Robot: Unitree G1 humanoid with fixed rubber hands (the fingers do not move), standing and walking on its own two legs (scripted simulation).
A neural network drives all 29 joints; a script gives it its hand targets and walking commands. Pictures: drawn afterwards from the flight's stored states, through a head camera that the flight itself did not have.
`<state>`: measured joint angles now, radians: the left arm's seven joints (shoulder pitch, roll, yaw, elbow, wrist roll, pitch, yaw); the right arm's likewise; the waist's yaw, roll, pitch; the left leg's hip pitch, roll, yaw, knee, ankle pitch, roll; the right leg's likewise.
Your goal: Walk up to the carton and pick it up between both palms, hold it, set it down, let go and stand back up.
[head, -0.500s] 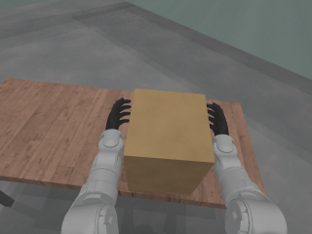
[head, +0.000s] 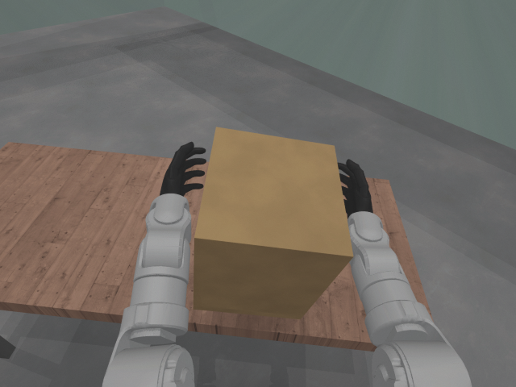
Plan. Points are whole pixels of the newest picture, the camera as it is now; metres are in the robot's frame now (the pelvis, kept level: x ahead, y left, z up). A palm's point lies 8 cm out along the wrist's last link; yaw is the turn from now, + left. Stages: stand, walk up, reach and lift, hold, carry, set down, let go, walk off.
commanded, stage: reach and lift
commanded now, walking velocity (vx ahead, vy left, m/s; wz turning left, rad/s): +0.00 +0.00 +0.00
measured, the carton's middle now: (261, 230) +0.36 +0.00 +0.05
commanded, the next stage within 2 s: hold in 1.22 s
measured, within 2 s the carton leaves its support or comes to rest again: neither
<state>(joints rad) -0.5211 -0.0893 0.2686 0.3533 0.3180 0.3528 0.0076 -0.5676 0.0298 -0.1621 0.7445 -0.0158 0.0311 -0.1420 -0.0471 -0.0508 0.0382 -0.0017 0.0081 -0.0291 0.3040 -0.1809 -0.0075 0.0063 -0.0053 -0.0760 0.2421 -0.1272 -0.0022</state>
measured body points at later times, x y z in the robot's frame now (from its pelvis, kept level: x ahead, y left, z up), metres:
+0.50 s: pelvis +0.00 +0.00 +0.00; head -0.05 +0.02 +0.45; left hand +0.36 +0.14 +0.17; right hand +0.36 -0.16 +0.14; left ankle +0.00 +0.12 -0.75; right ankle +0.01 -0.12 -0.75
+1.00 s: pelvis -0.01 -0.01 +0.00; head -0.05 +0.02 +0.45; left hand +0.37 +0.13 +0.18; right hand +0.36 -0.16 +0.15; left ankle +0.00 +0.12 -0.75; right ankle +0.01 -0.12 -0.75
